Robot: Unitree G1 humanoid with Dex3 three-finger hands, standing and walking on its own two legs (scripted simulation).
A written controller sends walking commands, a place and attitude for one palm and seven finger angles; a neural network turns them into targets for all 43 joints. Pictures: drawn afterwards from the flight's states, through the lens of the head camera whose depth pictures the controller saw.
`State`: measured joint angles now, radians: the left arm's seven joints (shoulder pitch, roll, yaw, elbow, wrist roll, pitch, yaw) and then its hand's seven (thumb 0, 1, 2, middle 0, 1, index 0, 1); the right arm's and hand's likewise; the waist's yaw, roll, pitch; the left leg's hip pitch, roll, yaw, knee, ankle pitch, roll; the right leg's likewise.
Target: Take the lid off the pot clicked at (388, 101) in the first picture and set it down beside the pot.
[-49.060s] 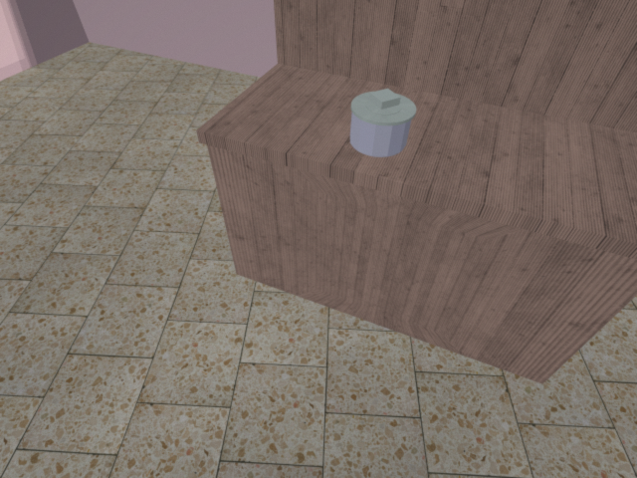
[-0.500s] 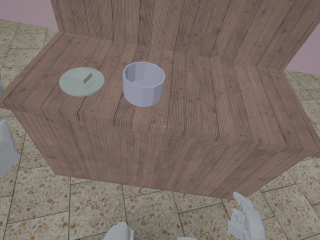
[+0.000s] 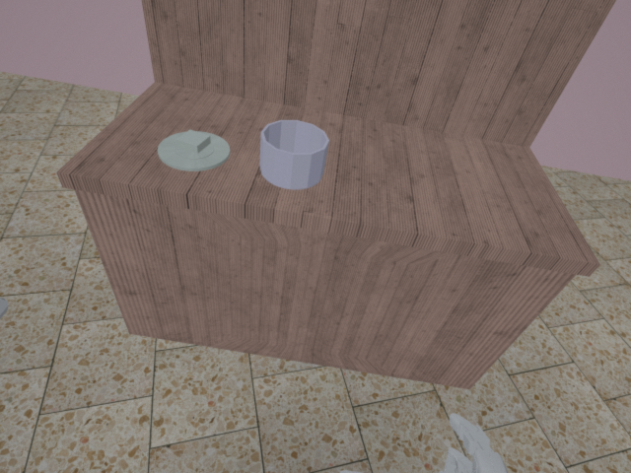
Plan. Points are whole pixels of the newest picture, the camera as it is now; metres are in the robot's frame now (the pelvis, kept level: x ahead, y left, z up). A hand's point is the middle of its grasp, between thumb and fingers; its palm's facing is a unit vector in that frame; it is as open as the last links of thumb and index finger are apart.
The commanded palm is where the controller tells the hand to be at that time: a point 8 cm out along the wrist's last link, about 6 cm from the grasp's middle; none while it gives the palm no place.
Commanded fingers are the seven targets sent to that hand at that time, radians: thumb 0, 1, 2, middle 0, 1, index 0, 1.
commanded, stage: stop stepping back and stand still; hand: left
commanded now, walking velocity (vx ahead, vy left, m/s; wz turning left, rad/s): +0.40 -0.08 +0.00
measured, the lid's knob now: (193, 141) +0.80 +0.33 -0.02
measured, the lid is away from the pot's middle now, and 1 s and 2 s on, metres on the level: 0.24 0.24 0.24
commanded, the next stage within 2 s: let the arm hang, fingers relaxed in 1.56 s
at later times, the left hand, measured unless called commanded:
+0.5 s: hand out of the picture +0.11 +0.35 -0.01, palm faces +0.39 -0.88 -0.27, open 7.4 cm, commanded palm none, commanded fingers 0.00 0.90 0.90 -0.20 -0.30 -0.20 -0.30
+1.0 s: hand out of the picture +0.11 +0.26 -0.13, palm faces +0.01 -0.99 -0.14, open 7.4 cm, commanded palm none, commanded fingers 0.00 0.90 0.90 -0.20 -0.30 -0.20 -0.30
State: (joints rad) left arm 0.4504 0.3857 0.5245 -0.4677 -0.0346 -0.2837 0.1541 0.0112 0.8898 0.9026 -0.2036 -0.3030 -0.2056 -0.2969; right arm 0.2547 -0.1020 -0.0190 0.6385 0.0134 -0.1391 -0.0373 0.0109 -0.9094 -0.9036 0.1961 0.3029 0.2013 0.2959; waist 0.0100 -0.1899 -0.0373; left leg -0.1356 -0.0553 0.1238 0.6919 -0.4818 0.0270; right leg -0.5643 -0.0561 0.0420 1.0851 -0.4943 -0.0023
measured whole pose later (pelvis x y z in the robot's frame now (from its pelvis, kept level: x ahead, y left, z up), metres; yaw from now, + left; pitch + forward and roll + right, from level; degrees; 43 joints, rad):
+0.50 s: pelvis -0.08 +0.08 +0.01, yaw +11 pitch +1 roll -2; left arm 0.26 0.22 0.23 0.16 0.05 0.04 0.05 0.01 0.90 0.90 -0.19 -0.30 -0.19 -0.29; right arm 0.26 -0.22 -0.01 0.64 -0.04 -0.03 -0.01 0.00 -0.91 -0.90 0.20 0.30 0.20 0.30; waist -0.06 -0.03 -0.04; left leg -0.32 -0.06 0.04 0.75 -0.44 0.10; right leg -0.65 0.04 0.05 1.41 -0.52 0.01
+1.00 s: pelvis -0.01 +0.08 +0.04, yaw +7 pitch +3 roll -3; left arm 0.10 0.24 0.03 0.90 0.01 0.04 0.00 0.01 0.92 0.90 -0.19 -0.30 -0.19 -0.29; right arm 0.60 -0.09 0.00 1.03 -0.02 -0.02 -0.06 0.00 -0.91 -0.90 0.20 0.30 0.20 0.30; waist -0.12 -0.04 0.07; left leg -0.10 0.01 0.07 0.42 -0.38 0.06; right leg -0.42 -0.03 -0.06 0.68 -0.28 -0.03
